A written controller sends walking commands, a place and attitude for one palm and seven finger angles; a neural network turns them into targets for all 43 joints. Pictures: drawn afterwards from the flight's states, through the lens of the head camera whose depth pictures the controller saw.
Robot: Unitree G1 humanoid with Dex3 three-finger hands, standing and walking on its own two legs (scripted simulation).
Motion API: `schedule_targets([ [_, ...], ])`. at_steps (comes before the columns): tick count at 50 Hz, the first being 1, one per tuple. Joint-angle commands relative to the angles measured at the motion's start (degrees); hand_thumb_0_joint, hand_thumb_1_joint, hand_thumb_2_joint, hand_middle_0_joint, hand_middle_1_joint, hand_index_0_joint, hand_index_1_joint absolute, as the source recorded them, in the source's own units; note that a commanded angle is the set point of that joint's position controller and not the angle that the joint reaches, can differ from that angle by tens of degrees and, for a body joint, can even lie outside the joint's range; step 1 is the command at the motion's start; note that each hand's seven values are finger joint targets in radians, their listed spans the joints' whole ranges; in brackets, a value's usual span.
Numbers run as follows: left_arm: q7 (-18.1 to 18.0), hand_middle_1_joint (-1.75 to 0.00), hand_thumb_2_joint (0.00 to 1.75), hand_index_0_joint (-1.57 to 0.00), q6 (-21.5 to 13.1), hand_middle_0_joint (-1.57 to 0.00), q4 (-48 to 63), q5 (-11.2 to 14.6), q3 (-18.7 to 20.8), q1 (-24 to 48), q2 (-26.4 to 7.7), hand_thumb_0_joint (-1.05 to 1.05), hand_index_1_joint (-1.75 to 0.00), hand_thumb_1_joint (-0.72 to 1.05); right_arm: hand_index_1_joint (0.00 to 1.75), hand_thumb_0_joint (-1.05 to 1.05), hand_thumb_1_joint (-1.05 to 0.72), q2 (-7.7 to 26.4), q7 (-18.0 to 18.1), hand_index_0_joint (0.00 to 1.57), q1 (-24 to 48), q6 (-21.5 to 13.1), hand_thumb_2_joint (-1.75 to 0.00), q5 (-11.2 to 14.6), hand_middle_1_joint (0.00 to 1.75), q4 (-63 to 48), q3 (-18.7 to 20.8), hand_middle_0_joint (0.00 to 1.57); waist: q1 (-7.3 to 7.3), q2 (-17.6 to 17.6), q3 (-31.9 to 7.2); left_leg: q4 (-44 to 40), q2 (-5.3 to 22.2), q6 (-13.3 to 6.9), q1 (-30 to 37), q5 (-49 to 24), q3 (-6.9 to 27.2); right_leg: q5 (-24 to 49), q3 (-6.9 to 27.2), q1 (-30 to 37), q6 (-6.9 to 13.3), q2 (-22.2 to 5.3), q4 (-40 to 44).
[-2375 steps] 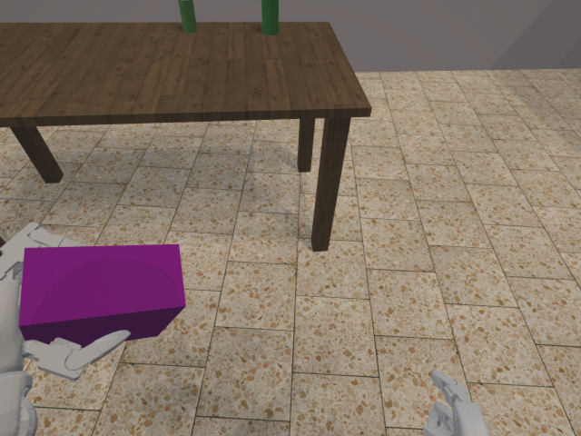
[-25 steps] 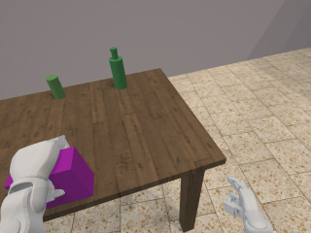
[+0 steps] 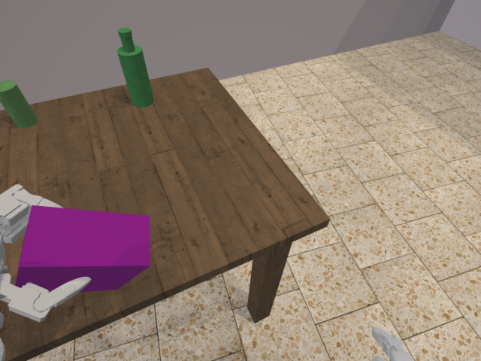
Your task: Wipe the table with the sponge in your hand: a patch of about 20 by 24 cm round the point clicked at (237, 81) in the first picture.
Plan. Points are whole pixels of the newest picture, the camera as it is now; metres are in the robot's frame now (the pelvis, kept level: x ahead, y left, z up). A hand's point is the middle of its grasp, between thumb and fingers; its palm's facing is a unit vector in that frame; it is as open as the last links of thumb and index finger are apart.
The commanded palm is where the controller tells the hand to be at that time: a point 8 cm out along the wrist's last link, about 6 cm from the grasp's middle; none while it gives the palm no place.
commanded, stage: step back with the hand held close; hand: left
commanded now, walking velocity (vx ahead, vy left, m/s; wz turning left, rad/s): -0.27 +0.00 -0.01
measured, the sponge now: (100, 255) +0.23 +0.21 +0.11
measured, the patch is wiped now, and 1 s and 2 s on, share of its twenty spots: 1.00 1.00 1.00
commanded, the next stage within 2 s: stop stepping back and stand still in 0.90 s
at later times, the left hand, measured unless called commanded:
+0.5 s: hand (18, 307) +0.15 +0.25 +0.16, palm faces +0.37 -0.88 -0.31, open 10.5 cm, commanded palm +0.08 +0.30 +0.19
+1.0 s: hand out of the picture +0.00 +0.18 +0.17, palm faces +0.31 -0.88 -0.36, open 10.5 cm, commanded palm -0.05 +0.24 +0.19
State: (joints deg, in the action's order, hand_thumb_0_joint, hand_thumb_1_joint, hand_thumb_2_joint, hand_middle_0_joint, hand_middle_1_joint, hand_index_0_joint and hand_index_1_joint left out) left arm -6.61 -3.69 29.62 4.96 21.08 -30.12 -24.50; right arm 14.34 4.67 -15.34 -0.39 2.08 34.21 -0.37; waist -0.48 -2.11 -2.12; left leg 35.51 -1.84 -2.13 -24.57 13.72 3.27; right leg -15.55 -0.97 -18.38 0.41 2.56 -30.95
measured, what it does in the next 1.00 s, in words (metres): walks backwards: left foot, then right foot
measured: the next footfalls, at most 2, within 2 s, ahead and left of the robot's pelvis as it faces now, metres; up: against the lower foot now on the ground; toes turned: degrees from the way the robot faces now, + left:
left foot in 0.46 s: -0.02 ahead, +0.10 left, +0.00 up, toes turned +1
right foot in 0.86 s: -0.16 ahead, -0.15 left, +0.00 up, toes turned +1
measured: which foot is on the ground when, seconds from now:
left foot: down 0.00-0.32, up 0.34-0.44, down 0.46-0.88, up 0.90-1.00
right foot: down 0.00-0.52, up 0.54-0.84, down 0.86-1.00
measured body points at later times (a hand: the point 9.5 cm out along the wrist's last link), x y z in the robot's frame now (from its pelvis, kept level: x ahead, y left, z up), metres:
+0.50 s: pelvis -0.06 +0.01 -0.01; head -0.05 +0.04 +0.44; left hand +0.12 +0.29 +0.17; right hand +0.14 -0.22 -0.07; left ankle -0.06 +0.10 -0.73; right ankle -0.05 -0.12 -0.73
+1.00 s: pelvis -0.21 -0.04 +0.01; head -0.21 -0.03 +0.46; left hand -0.03 +0.23 +0.19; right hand -0.05 -0.27 -0.08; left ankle -0.20 +0.07 -0.64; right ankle -0.20 -0.15 -0.73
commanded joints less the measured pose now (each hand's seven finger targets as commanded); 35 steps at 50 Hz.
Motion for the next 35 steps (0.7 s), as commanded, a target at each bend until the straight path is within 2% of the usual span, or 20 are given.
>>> schedule_targets([
  [1,-1.56,-1.60,1.30,-1.20,-5.36,-1.20,15.16,-0.07,3.10,5.11,-7.60,0.00,-1.60,0.10,0.30,0.00,-0.90,6.95,0.58,0.20,8.19,-4.54,-0.90,-0.08,0.30,-10.84,2.39,0.20,0.67,2.02,-9.37,-2.69,6.55,-0.57,6.36,-4.17,7.68,13.54,5.66,-0.84,3.17,-9.70,2.66],
  [5,-2.58,-1.60,1.30,-1.20,-6.02,-1.20,20.64,-1.71,8.67,4.62,-12.78,0.00,-1.60,0.10,0.30,0.00,-0.90,8.22,0.49,0.20,9.17,-5.83,-0.90,-1.05,0.30,-11.40,2.52,0.20,1.69,-10.06,-6.60,-14.86,10.18,-3.19,-3.41,9.21,14.64,0.99,2.97,3.61,0.41,-2.63,-4.48],
  [6,-2.15,-1.60,1.30,-1.20,-6.33,-1.20,20.27,-2.06,6.78,4.92,-9.44,0.00,-1.60,0.10,0.30,0.00,-0.90,7.37,0.28,0.20,8.24,-5.96,-0.90,-1.63,0.30,-11.03,2.09,0.20,1.57,-11.38,-6.62,-18.53,11.27,-4.39,-7.39,13.30,17.24,-1.46,2.15,7.14,-0.46,-0.10,-8.32],
  [7,-2.16,-1.60,1.30,-1.20,-6.60,-1.20,21.10,-2.66,7.93,6.42,-10.19,0.00,-1.60,0.10,0.30,0.00,-0.90,7.59,0.26,0.20,8.20,-6.62,-0.90,-1.92,0.30,-11.27,2.53,0.20,1.64,-12.97,-6.07,-20.34,12.61,-5.28,-9.71,14.72,18.42,-2.71,2.38,8.91,-0.92,0.65,-10.51],
  [10,-1.61,-1.60,1.30,-1.20,-6.37,-1.20,15.71,-2.86,8.73,4.64,-9.47,0.00,-1.60,0.10,0.30,0.00,-0.90,7.29,-0.15,0.20,6.84,-7.19,-0.90,-2.17,0.30,-10.18,2.65,0.20,1.64,-12.00,-5.65,-19.82,12.89,-5.58,-9.46,14.88,17.44,-3.60,2.70,9.78,-0.95,1.17,-9.38],
  [11,-0.95,-1.60,1.30,-1.20,-6.37,-1.20,13.82,-2.49,6.51,3.90,-6.57,0.00,-1.60,0.10,0.30,0.00,-0.90,6.60,-0.36,0.20,6.34,-7.01,-0.90,-2.23,0.30,-10.04,2.14,0.20,1.64,-9.68,-5.08,-18.01,12.24,-5.68,-8.60,14.00,16.60,-2.68,3.08,9.40,-0.86,1.26,-5.66],
  [13,-0.35,-1.60,1.30,-1.20,-6.63,-1.20,11.08,-1.92,6.09,4.03,-6.11,0.00,-1.60,0.10,0.30,0.00,-0.90,6.76,-0.43,0.20,6.05,-7.11,-0.90,-1.74,0.30,-9.64,1.96,0.20,1.46,-4.73,-4.65,-12.76,10.52,-4.30,-3.52,8.40,14.58,2.62,3.76,7.27,-0.10,0.16,4.07],
  [15,-0.16,-1.60,1.30,-1.20,-6.55,-1.20,9.28,-1.10,4.53,4.23,-6.53,0.00,-1.60,0.10,0.30,0.00,-0.90,5.49,-0.55,0.20,6.80,-6.25,-0.90,-0.96,0.30,-9.01,1.98,0.20,0.83,3.71,-7.57,-0.39,6.05,-0.54,5.26,-1.41,7.00,19.07,9.62,1.88,3.33,-7.81,9.76],
  [16,0.16,-1.60,1.30,-1.20,-6.61,-1.20,9.76,-0.62,0.58,6.32,-3.53,0.00,-1.60,0.10,0.30,0.00,-0.90,5.14,-0.46,0.20,6.45,-5.60,-0.90,-0.41,0.30,-8.89,2.40,0.20,0.31,10.16,-9.25,6.40,3.66,1.14,7.19,-3.45,3.64,28.03,12.83,0.23,5.31,-12.06,9.10],
  [17,-0.16,-1.60,1.30,-1.20,-7.02,-1.20,11.62,-0.49,0.50,9.17,-4.59,0.00,-1.60,0.10,0.30,0.00,-0.90,5.76,-0.16,0.20,6.92,-5.57,-0.90,0.30,0.30,-9.32,3.12,0.20,-0.33,12.97,-9.26,13.07,2.53,2.14,9.34,-1.32,1.96,34.10,13.91,-3.17,7.14,-16.32,9.45],
  [19,-0.42,-1.60,1.30,-1.20,-7.77,-1.20,12.43,-0.35,1.11,11.13,-6.38,0.00,-1.60,0.10,0.30,0.00,-0.90,5.05,0.20,0.20,8.30,-5.44,-0.90,0.20,0.30,-10.30,2.65,0.20,-0.51,11.13,-7.10,17.93,2.50,2.55,6.47,5.57,1.55,36.95,13.74,-4.66,7.96,-19.21,8.45],
  [21,-0.60,-1.60,1.30,-1.20,-7.75,-1.20,13.00,-0.67,1.95,12.62,-7.60,0.00,-1.60,0.10,0.30,0.00,-0.90,4.42,0.21,0.20,9.17,-4.80,-0.90,-0.67,0.30,-10.30,1.53,0.20,-0.70,6.46,-3.53,10.75,3.91,1.97,3.68,3.62,2.00,38.35,11.95,-3.98,6.50,-18.23,5.00],
  [23,-1.02,-1.60,1.30,-1.20,-7.70,-1.20,14.64,-0.94,3.89,11.47,-9.16,0.00,-1.60,0.10,0.30,0.00,-0.90,5.19,0.42,0.20,9.22,-4.15,-0.90,-0.71,0.30,-10.59,1.46,0.20,-0.13,-0.33,-3.89,-2.33,6.49,0.63,5.18,-13.84,3.25,35.88,8.46,-2.53,2.99,-13.33,-1.72],
  [24,-1.25,-1.60,1.30,-1.20,-7.96,-1.20,16.51,-0.90,5.40,9.44,-9.64,0.00,-1.60,0.10,0.30,0.00,-0.90,5.65,0.30,0.20,8.96,-4.09,-0.90,-0.65,0.30,-10.92,1.93,0.20,0.65,-4.68,-6.81,-6.78,10.54,-0.91,8.84,-28.26,6.86,27.70,5.12,-2.33,0.76,-8.32,-6.35],
  [25,-1.80,-1.60,1.30,-1.20,-7.60,-1.20,18.16,-1.69,8.51,7.70,-12.40,0.00,-1.60,0.10,0.30,0.00,-0.90,6.09,-0.14,0.20,9.17,-4.17,-0.90,-1.06,0.30,-11.04,2.56,0.20,1.57,-12.27,-10.07,-8.83,16.77,-3.60,16.93,-46.36,13.58,5.62,3.63,-7.89,-1.04,-3.48,-12.65],
  [26,-1.62,-1.60,1.30,-1.20,-7.50,-1.20,19.83,-2.02,7.30,5.32,-10.35,0.00,-1.60,0.10,0.30,0.00,-0.90,3.70,-1.37,0.20,7.24,-4.10,-0.90,-1.61,0.30,-11.08,1.96,0.20,1.76,-11.91,-14.21,-7.48,18.82,-4.74,23.43,-58.31,15.22,-10.04,4.46,-12.07,-0.76,-1.42,-17.17],
  [27,-1.24,-1.60,1.30,-1.20,-7.35,-1.20,21.00,-2.16,6.53,4.46,-9.37,0.00,-1.60,0.10,0.30,0.00,-0.90,3.84,-2.11,0.20,6.85,-4.44,-0.90,-2.06,0.30,-10.77,2.05,0.20,1.85,-10.16,-15.28,-6.88,18.61,-4.06,26.52,-60.94,14.22,-12.94,4.57,-13.68,-0.77,-1.26,-18.89],
  [29,-0.93,-1.60,1.30,-1.20,-6.75,-1.20,24.47,-1.18,7.03,2.88,-8.71,0.00,-1.60,0.10,0.30,0.00,-0.90,4.76,-2.96,0.20,6.71,-5.07,-0.90,-2.21,0.30,-10.24,2.77,0.20,2.19,-10.43,-14.88,-10.29,18.27,-3.98,19.80,-48.70,11.43,-12.27,5.32,-8.66,-1.56,-1.25,-21.11],
  [32,-1.53,-1.60,1.30,-1.20,-4.84,-1.20,24.41,-1.31,4.65,2.06,-6.16,0.00,-1.60,0.10,0.30,0.00,-0.90,4.66,-3.26,0.20,6.84,-6.18,-0.90,-1.37,0.30,-9.68,2.68,0.20,1.87,-8.26,-13.05,-11.30,17.82,-3.78,19.71,-43.27,8.42,-7.75,4.31,-8.28,-2.11,-1.58,-16.74],
  [35,-1.72,-1.60,1.30,-1.20,-3.83,-1.20,19.40,-1.46,5.17,2.71,-6.83,0.00,-1.60,0.10,0.30,0.00,-0.90,5.56,-2.30,0.20,7.96,-6.60,-0.90,-1.58,0.30,-9.30,2.71,0.20,1.34,-9.71,-8.41,-16.63,17.23,-3.28,10.89,-21.79,7.81,-6.97,2.47,-2.99,-2.14,-0.59,-13.44],
])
